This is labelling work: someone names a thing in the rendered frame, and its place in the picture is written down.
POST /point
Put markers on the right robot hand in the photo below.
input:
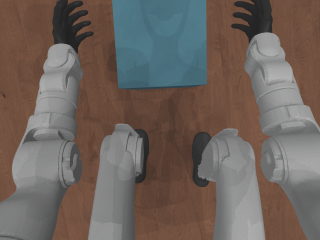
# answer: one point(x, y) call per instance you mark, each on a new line
point(260, 20)

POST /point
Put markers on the left robot hand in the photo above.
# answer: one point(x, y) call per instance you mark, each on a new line
point(63, 30)

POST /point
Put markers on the robot left forearm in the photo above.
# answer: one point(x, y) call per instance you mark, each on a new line
point(57, 99)

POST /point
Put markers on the robot right forearm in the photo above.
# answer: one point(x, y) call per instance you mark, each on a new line
point(275, 89)

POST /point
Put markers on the right robot foot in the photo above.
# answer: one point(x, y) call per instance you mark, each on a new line
point(199, 143)

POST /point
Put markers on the robot right upper arm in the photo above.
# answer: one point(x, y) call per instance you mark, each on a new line
point(293, 162)

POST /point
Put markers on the left robot shin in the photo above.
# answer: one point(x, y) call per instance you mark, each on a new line
point(121, 127)

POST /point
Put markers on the robot left upper arm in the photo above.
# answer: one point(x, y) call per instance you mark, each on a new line
point(43, 171)

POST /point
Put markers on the carton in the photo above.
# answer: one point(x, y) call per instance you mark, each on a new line
point(160, 44)

